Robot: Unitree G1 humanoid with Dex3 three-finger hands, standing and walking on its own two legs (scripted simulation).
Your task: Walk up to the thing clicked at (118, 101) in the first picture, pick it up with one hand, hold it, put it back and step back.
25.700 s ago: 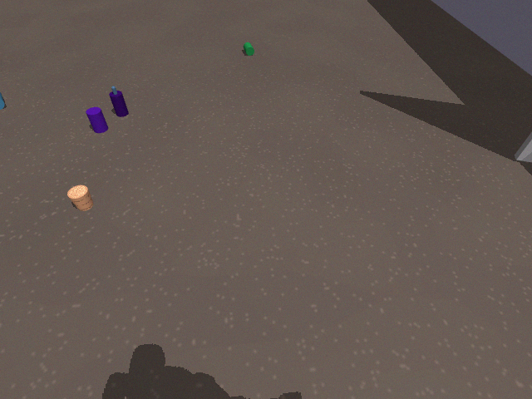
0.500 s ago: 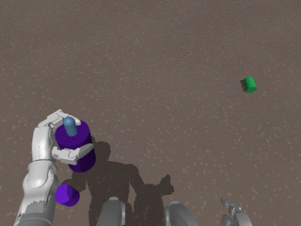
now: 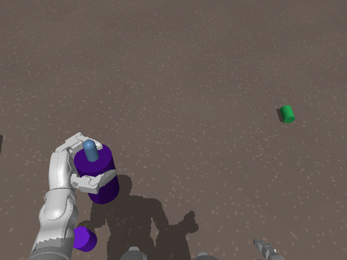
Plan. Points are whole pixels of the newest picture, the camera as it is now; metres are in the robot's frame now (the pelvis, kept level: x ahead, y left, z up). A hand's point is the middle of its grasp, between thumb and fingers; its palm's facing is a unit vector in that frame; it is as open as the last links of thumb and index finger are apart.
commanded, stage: lift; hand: left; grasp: from the side
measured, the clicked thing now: (97, 169) +0.35 +0.17 +0.00
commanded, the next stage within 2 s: hold in 0.38 s
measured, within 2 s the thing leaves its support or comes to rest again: neither
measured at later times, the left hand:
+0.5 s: hand (94, 155) +0.35 +0.17 +0.05, palm faces +0.13 -0.99 -0.02, open 8.7 cm
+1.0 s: hand (90, 157) +0.34 +0.17 +0.07, palm faces +0.13 -0.99 -0.02, open 8.7 cm
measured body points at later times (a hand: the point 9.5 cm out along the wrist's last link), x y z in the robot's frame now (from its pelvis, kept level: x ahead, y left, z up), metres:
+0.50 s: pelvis +0.02 +0.00 +0.02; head +0.08 +0.01 +0.47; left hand +0.34 +0.22 +0.06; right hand +0.14 -0.25 -0.09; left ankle +0.04 +0.12 -0.67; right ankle +0.00 -0.12 -0.67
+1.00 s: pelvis +0.01 +0.00 +0.03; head +0.06 +0.00 +0.48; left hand +0.32 +0.22 +0.08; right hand +0.13 -0.24 -0.08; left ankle +0.04 +0.12 -0.67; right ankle +0.00 -0.12 -0.67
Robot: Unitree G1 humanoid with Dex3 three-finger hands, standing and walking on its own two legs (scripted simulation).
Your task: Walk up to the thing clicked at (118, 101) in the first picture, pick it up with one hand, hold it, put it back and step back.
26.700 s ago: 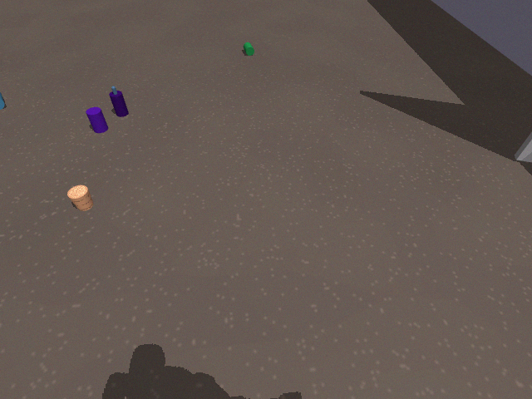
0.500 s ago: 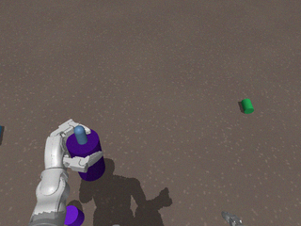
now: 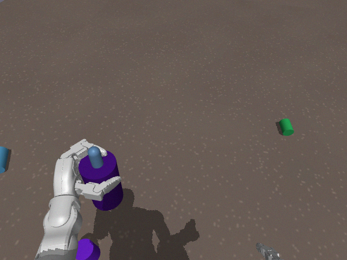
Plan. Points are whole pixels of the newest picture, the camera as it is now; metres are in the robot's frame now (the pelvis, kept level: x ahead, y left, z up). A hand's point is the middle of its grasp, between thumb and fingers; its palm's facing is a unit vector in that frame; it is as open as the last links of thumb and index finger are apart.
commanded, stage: hold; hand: left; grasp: from the side
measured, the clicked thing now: (101, 175) +0.33 +0.16 +0.01
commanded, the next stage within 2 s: none
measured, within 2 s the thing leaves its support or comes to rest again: neither
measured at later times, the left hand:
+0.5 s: hand (96, 173) +0.32 +0.17 +0.04, palm faces +0.13 -0.99 -0.02, open 8.7 cm
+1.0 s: hand (94, 171) +0.32 +0.17 +0.05, palm faces +0.14 -0.99 -0.02, open 8.7 cm
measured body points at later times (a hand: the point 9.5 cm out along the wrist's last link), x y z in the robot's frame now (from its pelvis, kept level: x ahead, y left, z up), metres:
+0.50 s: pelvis -0.01 +0.00 +0.00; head +0.03 +0.00 +0.45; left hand +0.31 +0.22 +0.05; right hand +0.12 -0.25 -0.11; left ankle +0.03 +0.12 -0.70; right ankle -0.01 -0.12 -0.70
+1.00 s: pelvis +0.00 +0.00 +0.00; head +0.03 +0.01 +0.45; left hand +0.31 +0.22 +0.05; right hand +0.12 -0.24 -0.11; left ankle +0.03 +0.12 -0.70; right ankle -0.01 -0.12 -0.70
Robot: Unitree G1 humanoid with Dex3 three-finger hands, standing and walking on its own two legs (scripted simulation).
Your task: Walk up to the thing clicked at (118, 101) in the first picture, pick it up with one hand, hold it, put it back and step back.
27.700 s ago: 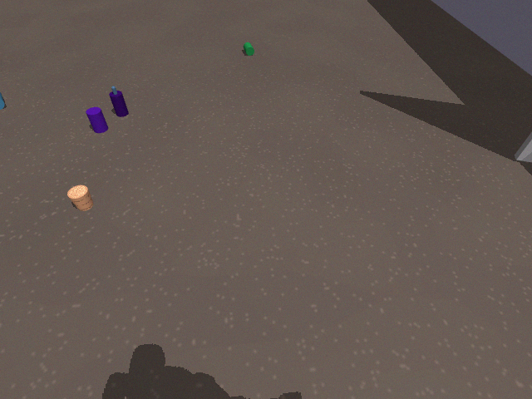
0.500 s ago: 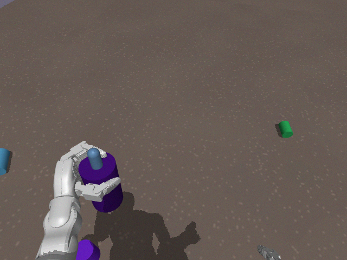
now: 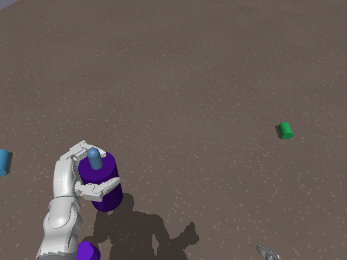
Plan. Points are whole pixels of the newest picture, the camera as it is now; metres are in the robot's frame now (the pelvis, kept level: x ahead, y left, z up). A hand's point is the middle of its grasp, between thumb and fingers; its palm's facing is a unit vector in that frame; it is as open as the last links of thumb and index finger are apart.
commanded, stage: hold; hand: left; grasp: from the side
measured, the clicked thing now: (101, 177) +0.33 +0.17 +0.01
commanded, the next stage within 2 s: crouch in 1.08 s
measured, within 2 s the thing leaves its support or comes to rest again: neither
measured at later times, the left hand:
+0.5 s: hand (96, 174) +0.32 +0.17 +0.04, palm faces +0.15 -0.99 -0.01, open 8.7 cm
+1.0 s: hand (95, 175) +0.32 +0.17 +0.04, palm faces +0.15 -0.99 -0.02, open 8.7 cm
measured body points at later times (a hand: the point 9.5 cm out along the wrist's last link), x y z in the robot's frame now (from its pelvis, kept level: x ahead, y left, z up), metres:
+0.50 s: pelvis +0.00 +0.00 +0.00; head +0.03 +0.00 +0.45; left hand +0.31 +0.22 +0.05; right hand +0.12 -0.24 -0.11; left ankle +0.03 +0.12 -0.70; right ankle -0.01 -0.12 -0.70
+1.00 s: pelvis -0.01 +0.00 +0.00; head +0.03 +0.00 +0.45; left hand +0.30 +0.22 +0.05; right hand +0.13 -0.24 -0.11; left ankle +0.03 +0.12 -0.70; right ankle -0.01 -0.12 -0.70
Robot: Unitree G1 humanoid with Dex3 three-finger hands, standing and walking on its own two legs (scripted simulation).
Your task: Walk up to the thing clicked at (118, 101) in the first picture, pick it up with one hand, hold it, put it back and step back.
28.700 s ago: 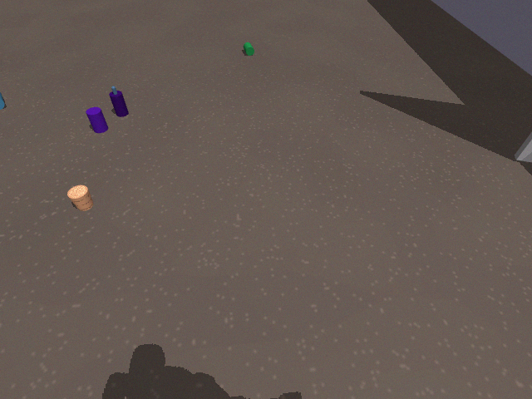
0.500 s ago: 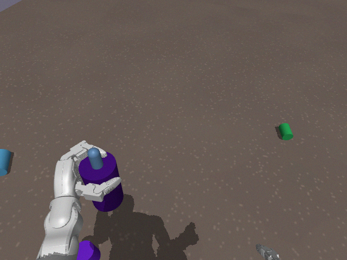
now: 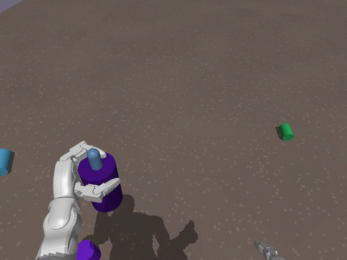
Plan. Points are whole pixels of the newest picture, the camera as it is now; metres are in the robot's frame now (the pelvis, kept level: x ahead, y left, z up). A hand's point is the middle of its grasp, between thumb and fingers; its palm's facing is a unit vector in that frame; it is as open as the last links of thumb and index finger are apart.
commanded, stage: hold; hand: left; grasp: from the side
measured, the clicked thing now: (100, 177) +0.33 +0.17 +0.01
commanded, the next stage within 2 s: crouch in 0.08 s
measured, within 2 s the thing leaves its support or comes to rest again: neither
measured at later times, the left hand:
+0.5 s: hand (100, 179) +0.33 +0.17 -0.01, palm faces +0.16 -0.99 +0.00, open 8.7 cm
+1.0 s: hand (112, 197) +0.39 +0.20 -0.25, palm faces +0.20 -0.98 -0.03, open 8.7 cm
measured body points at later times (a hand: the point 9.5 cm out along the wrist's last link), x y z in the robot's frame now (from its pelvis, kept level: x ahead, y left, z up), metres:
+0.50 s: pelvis -0.01 +0.00 -0.02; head +0.06 +0.02 +0.42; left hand +0.32 +0.23 +0.00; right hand +0.12 -0.24 -0.13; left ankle +0.04 +0.12 -0.70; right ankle +0.00 -0.12 -0.70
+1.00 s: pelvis -0.05 +0.00 -0.22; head +0.14 +0.02 +0.19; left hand +0.37 +0.25 -0.25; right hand +0.05 -0.26 -0.35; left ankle +0.03 +0.12 -0.70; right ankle +0.00 -0.12 -0.70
